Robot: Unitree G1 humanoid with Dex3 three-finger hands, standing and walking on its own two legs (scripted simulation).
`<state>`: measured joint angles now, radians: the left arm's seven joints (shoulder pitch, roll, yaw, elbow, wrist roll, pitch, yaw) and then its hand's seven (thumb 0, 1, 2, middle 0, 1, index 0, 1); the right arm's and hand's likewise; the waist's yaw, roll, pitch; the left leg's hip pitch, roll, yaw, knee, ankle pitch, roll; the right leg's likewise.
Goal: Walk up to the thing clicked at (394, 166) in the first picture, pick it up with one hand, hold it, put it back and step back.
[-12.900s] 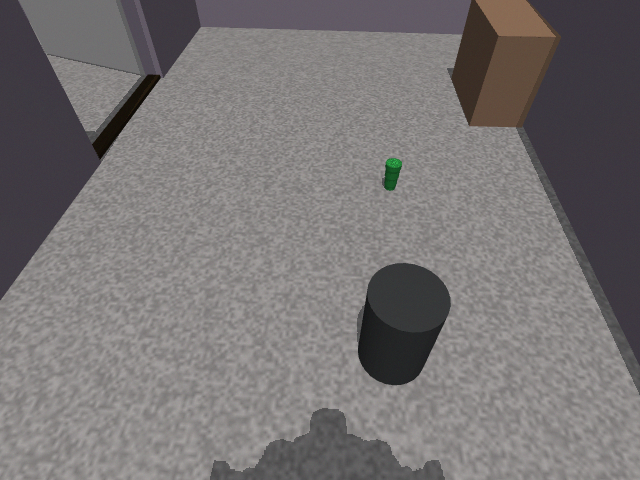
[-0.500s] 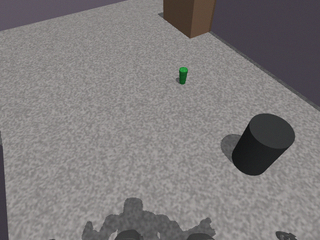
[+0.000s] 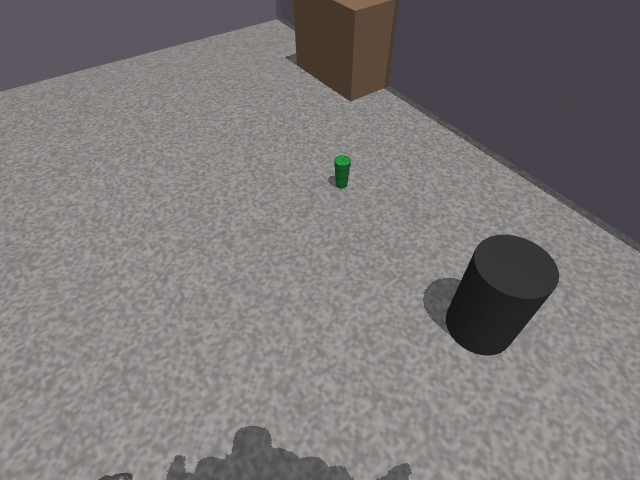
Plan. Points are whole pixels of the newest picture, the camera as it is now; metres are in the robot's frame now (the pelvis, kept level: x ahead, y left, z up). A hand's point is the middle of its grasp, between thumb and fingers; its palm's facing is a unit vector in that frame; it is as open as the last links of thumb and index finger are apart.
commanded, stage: walk up
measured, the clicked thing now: (342, 173) +1.47 -0.11 -0.69
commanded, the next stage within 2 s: stand in 0.08 s
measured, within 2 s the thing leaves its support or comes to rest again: neither
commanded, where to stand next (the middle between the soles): +0.07 +0.00 m, yaw +3 degrees
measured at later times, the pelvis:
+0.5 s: pelvis +0.00 +0.00 +0.01, yaw +2 degrees
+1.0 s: pelvis +0.01 +0.01 +0.01, yaw +2 degrees
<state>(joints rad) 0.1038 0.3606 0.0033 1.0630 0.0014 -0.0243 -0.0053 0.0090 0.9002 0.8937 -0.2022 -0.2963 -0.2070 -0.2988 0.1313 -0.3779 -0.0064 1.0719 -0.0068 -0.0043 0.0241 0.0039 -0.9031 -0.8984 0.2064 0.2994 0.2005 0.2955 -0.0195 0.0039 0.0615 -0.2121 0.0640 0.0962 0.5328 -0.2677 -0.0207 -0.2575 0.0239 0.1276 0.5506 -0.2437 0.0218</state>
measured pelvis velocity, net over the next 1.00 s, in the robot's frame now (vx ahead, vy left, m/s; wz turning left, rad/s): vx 0.01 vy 0.01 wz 0.04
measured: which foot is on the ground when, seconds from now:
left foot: down 0.00-1.00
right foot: down 0.00-1.00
